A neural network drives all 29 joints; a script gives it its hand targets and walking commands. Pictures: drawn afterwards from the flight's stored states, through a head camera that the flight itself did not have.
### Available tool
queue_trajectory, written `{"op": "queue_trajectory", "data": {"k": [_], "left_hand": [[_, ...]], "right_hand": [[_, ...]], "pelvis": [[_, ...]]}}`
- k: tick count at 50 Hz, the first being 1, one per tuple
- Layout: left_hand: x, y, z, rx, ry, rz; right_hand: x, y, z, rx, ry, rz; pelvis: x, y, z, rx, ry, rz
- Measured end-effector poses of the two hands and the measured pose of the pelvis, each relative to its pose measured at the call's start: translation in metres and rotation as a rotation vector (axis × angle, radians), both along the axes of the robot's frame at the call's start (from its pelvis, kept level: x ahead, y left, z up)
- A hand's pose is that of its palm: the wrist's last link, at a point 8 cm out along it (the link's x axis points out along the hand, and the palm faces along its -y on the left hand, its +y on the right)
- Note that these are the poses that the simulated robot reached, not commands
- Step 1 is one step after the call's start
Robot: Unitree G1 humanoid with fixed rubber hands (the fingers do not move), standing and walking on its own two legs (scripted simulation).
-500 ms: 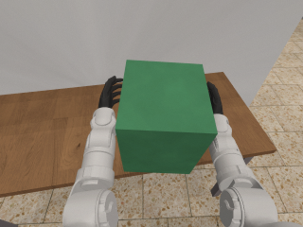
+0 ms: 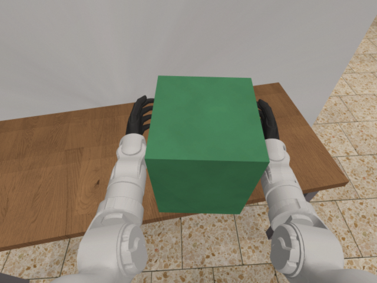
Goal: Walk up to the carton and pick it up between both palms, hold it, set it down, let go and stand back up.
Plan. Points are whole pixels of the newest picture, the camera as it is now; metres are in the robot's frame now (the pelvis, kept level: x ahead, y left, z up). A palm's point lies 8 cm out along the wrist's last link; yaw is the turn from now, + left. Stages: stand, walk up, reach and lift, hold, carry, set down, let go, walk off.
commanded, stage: set down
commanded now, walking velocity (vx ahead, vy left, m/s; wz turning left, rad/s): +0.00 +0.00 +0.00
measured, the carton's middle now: (201, 149) +0.38 -0.05 +0.05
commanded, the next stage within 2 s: none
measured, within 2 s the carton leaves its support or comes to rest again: rests again in 0.98 s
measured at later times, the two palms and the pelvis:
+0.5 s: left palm (140, 133) +0.43 +0.09 +0.08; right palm (265, 137) +0.39 -0.20 +0.06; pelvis +0.00 +0.00 +0.00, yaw +0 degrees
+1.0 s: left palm (145, 140) +0.44 +0.08 +0.05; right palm (264, 145) +0.39 -0.21 +0.03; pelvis +0.00 +0.00 +0.00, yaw -1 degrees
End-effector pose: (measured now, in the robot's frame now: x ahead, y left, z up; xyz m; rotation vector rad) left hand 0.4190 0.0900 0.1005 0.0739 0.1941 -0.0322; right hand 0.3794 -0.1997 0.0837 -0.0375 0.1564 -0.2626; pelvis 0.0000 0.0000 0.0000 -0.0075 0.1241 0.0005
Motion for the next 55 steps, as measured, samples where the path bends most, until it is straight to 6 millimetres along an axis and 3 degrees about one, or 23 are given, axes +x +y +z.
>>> {"op": "queue_trajectory", "data": {"k": [33, 55], "left_hand": [[0.018, -0.007, -0.032, 0.026, 0.052, -0.019], [0.019, -0.010, -0.058, 0.040, 0.059, -0.031]], "right_hand": [[0.012, -0.007, -0.031, -0.015, 0.058, -0.001], [0.011, -0.009, -0.054, -0.028, 0.070, -0.007]], "pelvis": [[0.002, -0.001, -0.002, 0.002, 0.132, -0.005], [0.003, 0.000, -0.005, 0.002, 0.212, -0.014]]}}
